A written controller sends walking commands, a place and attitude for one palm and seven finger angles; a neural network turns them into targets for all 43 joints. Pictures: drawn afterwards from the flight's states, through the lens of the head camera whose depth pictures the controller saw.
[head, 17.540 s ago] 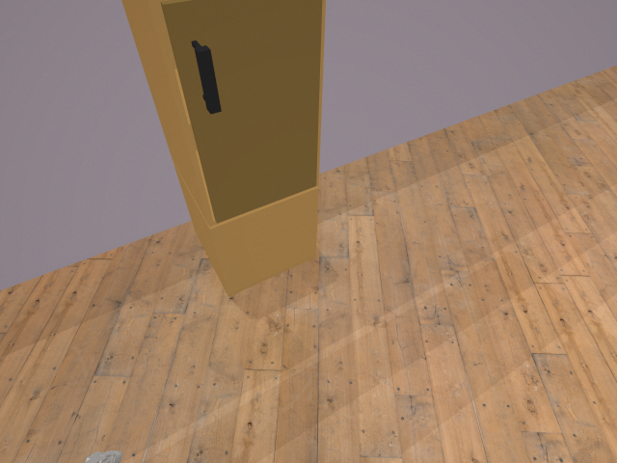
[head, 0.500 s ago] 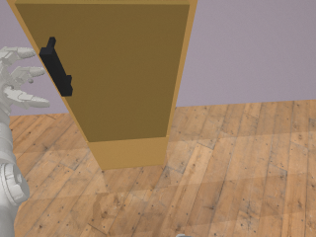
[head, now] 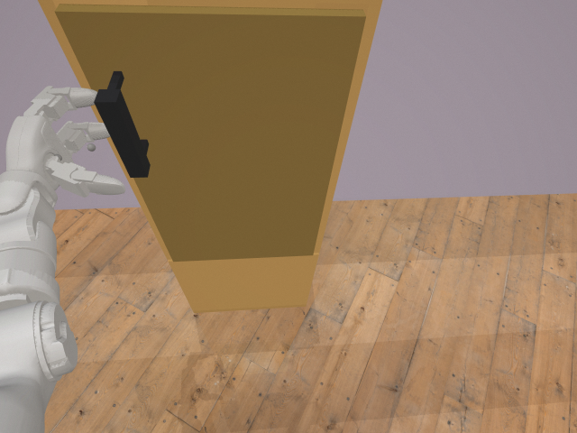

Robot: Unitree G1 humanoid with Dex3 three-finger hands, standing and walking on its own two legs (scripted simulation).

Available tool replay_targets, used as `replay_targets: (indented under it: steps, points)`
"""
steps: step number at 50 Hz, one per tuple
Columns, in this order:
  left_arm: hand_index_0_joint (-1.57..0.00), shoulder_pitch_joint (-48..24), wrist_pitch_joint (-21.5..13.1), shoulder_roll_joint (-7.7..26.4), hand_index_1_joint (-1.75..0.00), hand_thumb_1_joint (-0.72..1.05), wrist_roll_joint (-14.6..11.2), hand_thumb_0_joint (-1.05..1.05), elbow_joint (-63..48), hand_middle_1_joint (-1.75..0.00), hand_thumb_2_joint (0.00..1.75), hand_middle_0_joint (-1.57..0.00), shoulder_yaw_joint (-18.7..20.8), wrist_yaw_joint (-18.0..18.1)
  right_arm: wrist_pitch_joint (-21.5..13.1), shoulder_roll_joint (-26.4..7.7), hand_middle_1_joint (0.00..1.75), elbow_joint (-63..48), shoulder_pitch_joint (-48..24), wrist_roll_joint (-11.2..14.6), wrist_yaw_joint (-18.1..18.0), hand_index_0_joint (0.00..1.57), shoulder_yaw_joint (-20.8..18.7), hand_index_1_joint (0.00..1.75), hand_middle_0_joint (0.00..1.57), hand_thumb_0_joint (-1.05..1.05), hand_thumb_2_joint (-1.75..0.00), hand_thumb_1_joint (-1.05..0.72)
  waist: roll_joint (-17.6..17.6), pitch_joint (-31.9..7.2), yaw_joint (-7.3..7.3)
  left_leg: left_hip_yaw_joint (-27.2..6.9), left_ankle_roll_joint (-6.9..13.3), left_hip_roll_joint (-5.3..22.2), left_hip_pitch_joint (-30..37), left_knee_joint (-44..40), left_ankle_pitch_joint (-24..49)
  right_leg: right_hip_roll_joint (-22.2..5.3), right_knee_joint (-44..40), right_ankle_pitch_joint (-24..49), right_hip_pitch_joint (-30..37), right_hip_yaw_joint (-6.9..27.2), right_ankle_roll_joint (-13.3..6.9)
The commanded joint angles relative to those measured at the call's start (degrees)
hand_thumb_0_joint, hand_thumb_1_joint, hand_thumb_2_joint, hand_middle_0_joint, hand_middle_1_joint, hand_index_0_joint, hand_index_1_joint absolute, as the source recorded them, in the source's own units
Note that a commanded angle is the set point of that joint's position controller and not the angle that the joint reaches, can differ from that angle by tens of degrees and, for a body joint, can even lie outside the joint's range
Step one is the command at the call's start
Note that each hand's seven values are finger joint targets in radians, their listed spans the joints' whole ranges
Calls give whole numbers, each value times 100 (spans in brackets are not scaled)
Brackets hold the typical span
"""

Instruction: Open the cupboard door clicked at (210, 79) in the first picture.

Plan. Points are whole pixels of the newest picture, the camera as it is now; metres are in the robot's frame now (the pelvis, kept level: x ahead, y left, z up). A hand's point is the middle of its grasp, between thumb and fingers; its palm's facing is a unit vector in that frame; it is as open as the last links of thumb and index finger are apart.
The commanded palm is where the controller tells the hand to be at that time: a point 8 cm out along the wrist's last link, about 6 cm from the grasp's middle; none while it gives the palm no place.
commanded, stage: slide the fingers in behind the handle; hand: left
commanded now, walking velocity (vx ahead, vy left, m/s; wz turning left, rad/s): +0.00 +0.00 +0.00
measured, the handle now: (128, 126) +0.50 +0.22 +0.13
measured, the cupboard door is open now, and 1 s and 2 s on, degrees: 0 0 0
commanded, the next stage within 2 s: close the thumb around the handle in 1.12 s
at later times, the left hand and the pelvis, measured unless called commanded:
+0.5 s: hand (130, 147) +0.46 +0.20 +0.13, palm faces +0.08 -1.00 -0.02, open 13.9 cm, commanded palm +0.44 +0.25 +0.13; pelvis -0.01 -0.01 +0.00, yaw +1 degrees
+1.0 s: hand (141, 150) +0.45 +0.19 +0.14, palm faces +0.07 -1.00 -0.02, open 14.1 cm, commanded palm +0.42 +0.23 +0.13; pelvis +0.00 -0.02 +0.00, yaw +0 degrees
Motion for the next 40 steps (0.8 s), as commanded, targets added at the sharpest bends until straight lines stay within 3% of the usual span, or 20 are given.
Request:
replay_targets:
  steps: [1,3,5,7,8,9,11,12,14,16,20,22,23,25,29,33,37,38,40]
  points:
    - [-30,-2511,-352,900,-120,-50,-86,0,-1617,-120,30,-30,-271,28,-202,-965,30,-426,506,-17,-19,20,-397,30,20,0,-90,-90,798,-2158,-93,-649,-210,193,2123,-425,2847,87,-267,1675,247,156,-54]
    - [-30,-2670,-333,683,-120,-50,-186,0,-1760,-120,30,-30,-370,88,-225,-967,30,-382,495,-19,-11,20,-416,30,20,0,-90,-90,567,-2126,-161,-665,-198,197,2161,-402,2948,101,-282,1734,264,133,-47]
    - [-30,-2393,-228,942,-120,-50,-200,0,-1496,-120,30,-30,-50,195,-210,-980,30,-358,439,-16,-2,20,-396,30,20,0,-90,-90,472,-1967,-23,-613,-200,164,1884,-467,2672,84,-284,1716,420,138,-58]
    - [-30,-2458,-159,853,-120,-50,-112,0,-1322,-120,30,-30,-105,323,-208,-948,30,-375,407,-23,7,20,-370,30,20,0,-90,-90,223,-1649,-51,-558,-144,126,1543,-533,2282,61,-309,1647,452,142,-41]
    - [-30,-2581,-208,998,-120,-50,-41,0,-1404,-120,30,-30,-59,408,-203,-962,30,-400,405,-24,-2,20,-361,30,20,0,-90,-90,241,-1661,-41,-550,-126,111,1471,-534,2211,47,-286,1620,513,153,-54]
    - [-30,-2715,-262,1087,-120,-50,36,0,-1582,-120,30,-30,-4,488,-211,-932,30,-421,376,-38,12,20,-363,30,20,0,-90,-90,521,-1854,-4,-536,-139,89,1558,-529,2242,39,-262,1667,577,194,-54]
    - [-30,-2526,-358,1067,-120,-50,101,0,-1682,-120,30,-30,42,598,-227,-906,30,-464,409,-46,37,20,-377,30,20,0,-90,-90,425,-2087,58,-556,-156,105,1718,-490,2475,54,-215,1785,663,198,-60]
    - [-30,-2620,-395,935,-120,-50,136,0,-1732,-120,30,-30,-113,615,-228,-884,30,-455,370,-45,45,20,-366,30,20,0,-90,-90,541,-2045,3,-518,-153,98,1709,-485,2436,49,-225,1800,646,218,-49]
    - [-30,-2650,-410,646,-120,-50,99,0,-1626,-120,30,-30,-306,613,-238,-874,30,-426,373,-30,46,20,-373,30,20,0,-90,-90,380,-1965,-74,-535,-133,111,1737,-479,2408,71,-252,1771,584,201,-42]
    - [-30,-2791,-390,747,-120,-50,63,0,-1366,-120,30,-30,-229,585,-235,-909,30,-373,365,-16,15,20,-357,30,20,0,-90,-90,275,-1738,-111,-514,-112,90,1519,-541,1938,58,-313,1581,580,218,-49]
    - [-30,-2977,-448,719,-120,-50,108,0,-1327,-120,30,-30,-251,668,-285,-883,30,-337,378,-31,-2,20,-345,30,20,0,-90,-90,551,-1889,-100,-497,-99,46,1576,-527,1868,38,-306,1553,590,249,-58]
    - [-30,-3178,-485,496,-120,-50,143,0,-1308,-120,30,-30,-488,681,-312,-870,30,-276,401,-32,-1,20,-348,30,20,0,-90,-90,399,-1802,-206,-502,-83,52,1516,-532,1729,38,-331,1490,517,255,-37]
    - [-30,-3176,-509,480,-120,-50,139,0,-1218,-120,30,-30,-485,699,-322,-875,30,-253,437,-37,-2,20,-356,30,20,0,-90,-90,125,-1738,-241,-500,-48,55,1447,-515,1707,47,-346,1501,556,239,-31]
    - [-30,-3198,-539,574,-120,-50,139,0,-1212,-120,30,-30,-417,689,-342,-901,30,-225,426,-32,-3,20,-367,30,20,0,-90,-90,316,-1859,-210,-463,-50,26,1417,-518,1563,30,-353,1461,604,298,-29]
    - [-30,-3302,-623,202,-120,-50,78,0,-1419,-120,30,-30,-693,639,-381,-870,30,-180,445,-38,22,20,-395,30,20,0,-90,-90,400,-2154,-250,-502,-61,25,1716,-465,1846,45,-316,1633,608,265,-35]
    - [-30,-2922,-530,661,-120,-50,-14,0,-1089,-120,30,-30,-174,737,-367,-906,30,-199,429,-41,18,20,-371,30,20,0,-90,-90,72,-1895,-68,-398,-16,-24,1164,-516,1602,24,-349,1656,949,320,-31]
    - [-30,-2883,-597,333,-120,-50,159,0,-1501,-120,30,-30,-559,743,-367,-829,30,-280,368,-24,67,20,-387,30,20,0,-90,-90,543,-1977,-82,-375,-35,-19,1438,-512,1762,21,-312,1766,840,319,-53]
    - [-30,-2787,-625,412,-120,-50,115,0,-1609,-120,30,-30,-455,756,-366,-853,30,-309,391,-26,67,20,-406,30,20,0,-90,-90,310,-2119,-57,-401,-20,-7,1501,-472,1937,45,-278,1883,930,297,-57]
    - [-30,-2640,-607,290,-120,-50,38,0,-1697,-120,30,-30,-525,711,-371,-844,30,-344,324,-5,72,20,-400,30,20,0,-90,-90,447,-2153,-36,-353,-38,-11,1548,-490,1951,41,-304,1951,984,328,-46]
